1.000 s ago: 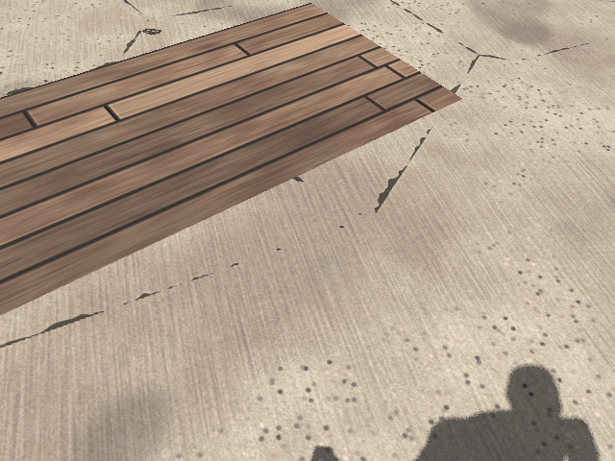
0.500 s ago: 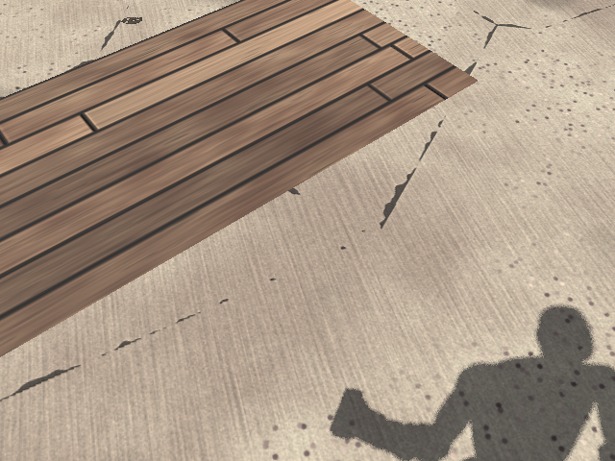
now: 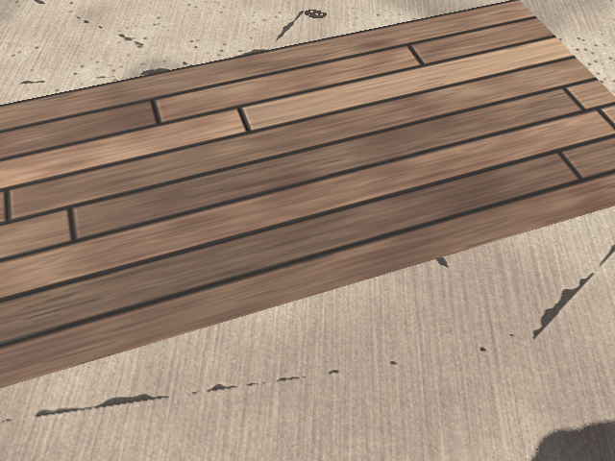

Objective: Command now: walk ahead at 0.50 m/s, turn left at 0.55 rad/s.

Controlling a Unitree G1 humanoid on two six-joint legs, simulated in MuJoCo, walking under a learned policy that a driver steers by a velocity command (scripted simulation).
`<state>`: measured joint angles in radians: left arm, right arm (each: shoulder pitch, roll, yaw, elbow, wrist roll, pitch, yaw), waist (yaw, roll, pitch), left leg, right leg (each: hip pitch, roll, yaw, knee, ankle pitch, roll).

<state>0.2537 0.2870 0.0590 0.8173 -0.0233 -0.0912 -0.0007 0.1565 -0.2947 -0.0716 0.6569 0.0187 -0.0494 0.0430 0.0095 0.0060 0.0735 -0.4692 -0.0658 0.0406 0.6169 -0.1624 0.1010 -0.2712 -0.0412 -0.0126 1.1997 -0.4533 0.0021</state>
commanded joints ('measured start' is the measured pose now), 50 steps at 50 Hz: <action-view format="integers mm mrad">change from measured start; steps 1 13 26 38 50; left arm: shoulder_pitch -71 -295 -35 -58 -10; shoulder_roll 123 66 86 128 86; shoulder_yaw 23 1 15 10 -22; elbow -128 -183 -121 -12 41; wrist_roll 16 22 37 15 34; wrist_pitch -51 -20 -19 30 81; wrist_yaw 3 -16 -29 -9 10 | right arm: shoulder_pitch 119 191 118 13 -38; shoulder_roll -128 -153 -122 -44 -51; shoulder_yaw -38 -42 -16 5 0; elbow -45 -10 -32 -37 -36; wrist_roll -8 3 -24 -20 -29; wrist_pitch -20 -11 -7 33 28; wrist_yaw -10 -54 -63 -60 -45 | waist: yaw -33 -86 17 2 16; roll -4 84 -19 -110 56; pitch -169 -79 -130 -168 -148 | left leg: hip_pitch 473 243 -199 150 334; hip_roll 292 172 82 91 156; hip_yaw -494 -316 -182 -78 -177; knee -326 -351 633 -37 -89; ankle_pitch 120 96 -283 42 414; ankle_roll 210 120 -116 -119 -14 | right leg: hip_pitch -442 -249 236 111 29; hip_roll -63 16 -253 -161 -5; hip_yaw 104 62 361 117 34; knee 23 -621 -860 -868 -741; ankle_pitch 93 557 797 812 316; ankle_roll -20 58 -249 -197 -5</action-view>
